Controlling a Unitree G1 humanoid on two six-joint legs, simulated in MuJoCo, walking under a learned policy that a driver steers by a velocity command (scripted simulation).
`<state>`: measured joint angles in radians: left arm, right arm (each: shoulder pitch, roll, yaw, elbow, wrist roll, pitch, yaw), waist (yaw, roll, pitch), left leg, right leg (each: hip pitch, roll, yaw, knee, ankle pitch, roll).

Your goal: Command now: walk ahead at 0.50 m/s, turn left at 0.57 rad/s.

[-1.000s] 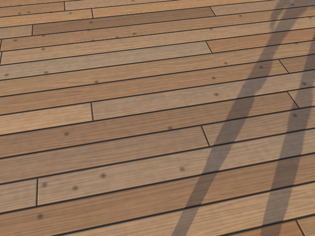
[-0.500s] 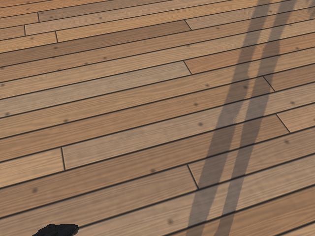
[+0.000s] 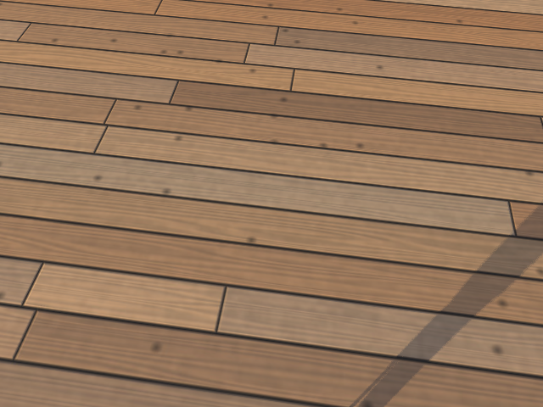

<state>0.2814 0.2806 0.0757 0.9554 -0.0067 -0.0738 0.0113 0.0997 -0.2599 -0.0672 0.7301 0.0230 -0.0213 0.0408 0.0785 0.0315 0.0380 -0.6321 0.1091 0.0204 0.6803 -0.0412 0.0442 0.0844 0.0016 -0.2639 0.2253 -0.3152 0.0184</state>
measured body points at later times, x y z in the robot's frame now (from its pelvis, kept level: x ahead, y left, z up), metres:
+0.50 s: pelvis +0.28 +0.05 +0.01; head +0.30 +0.08 +0.46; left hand +0.43 +0.34 -0.08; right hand +0.40 -0.23 -0.09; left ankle +0.18 +0.11 -0.73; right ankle +0.51 -0.06 -0.69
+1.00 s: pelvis +0.54 +0.12 +0.01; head +0.57 +0.13 +0.46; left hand +0.40 +0.37 -0.12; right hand +0.85 +0.01 -0.06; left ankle +0.61 +0.30 -0.71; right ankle +0.51 -0.03 -0.73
